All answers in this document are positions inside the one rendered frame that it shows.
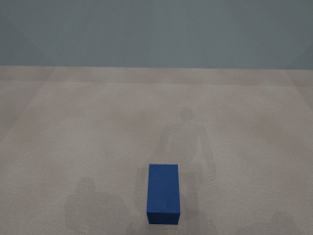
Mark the carton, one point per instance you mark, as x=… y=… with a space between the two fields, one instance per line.
x=163 y=198

